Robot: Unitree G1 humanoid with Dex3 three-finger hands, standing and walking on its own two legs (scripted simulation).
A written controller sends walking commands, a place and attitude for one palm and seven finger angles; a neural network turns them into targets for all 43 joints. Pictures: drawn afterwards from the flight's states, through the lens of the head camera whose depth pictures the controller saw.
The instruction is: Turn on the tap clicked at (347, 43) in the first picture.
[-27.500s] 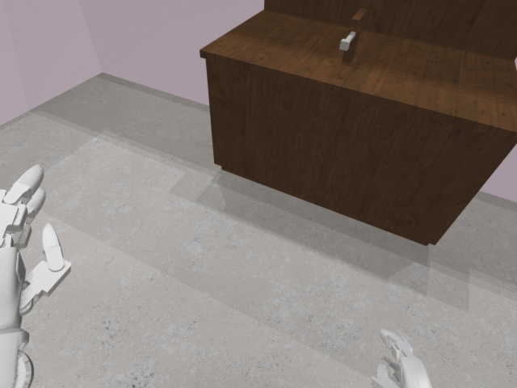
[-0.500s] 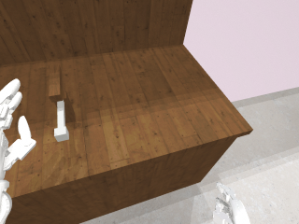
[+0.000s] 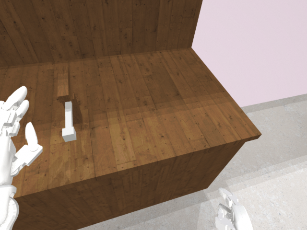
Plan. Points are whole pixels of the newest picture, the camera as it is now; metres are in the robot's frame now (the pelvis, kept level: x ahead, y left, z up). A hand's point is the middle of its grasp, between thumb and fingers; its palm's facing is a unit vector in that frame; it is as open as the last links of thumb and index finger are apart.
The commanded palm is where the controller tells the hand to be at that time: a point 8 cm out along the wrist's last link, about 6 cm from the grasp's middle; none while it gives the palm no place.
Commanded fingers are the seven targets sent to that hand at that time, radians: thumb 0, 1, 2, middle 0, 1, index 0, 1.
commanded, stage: shuffle to correct the standing spot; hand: left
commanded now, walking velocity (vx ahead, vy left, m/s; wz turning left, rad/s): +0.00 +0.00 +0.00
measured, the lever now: (69, 134) +0.32 +0.26 +0.05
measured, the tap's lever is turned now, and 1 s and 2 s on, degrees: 0 0 0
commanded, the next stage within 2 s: come to a stop and stand still in 0.66 s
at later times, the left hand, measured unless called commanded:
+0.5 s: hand (63, 150) +0.22 +0.20 +0.16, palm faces +0.35 -0.87 -0.36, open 7.4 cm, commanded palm +0.16 +0.24 +0.17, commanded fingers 0.00 0.90 0.90 -0.20 -0.30 -0.20 -0.30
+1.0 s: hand (87, 151) +0.23 +0.16 +0.15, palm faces +0.34 -0.85 -0.41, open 7.4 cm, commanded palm +0.17 +0.20 +0.17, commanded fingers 0.00 0.90 0.90 -0.20 -0.30 -0.20 -0.30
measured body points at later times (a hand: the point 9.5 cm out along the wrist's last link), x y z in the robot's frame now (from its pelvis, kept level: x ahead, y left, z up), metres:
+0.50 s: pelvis -0.01 -0.04 +0.00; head +0.01 -0.03 +0.45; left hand +0.20 +0.25 +0.18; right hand +0.17 -0.26 -0.07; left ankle +0.00 +0.06 -0.74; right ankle +0.04 -0.13 -0.74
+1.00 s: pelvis +0.01 -0.08 +0.00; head +0.03 -0.08 +0.45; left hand +0.20 +0.20 +0.18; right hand +0.16 -0.33 -0.08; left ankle +0.00 +0.06 -0.74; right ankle +0.04 -0.13 -0.74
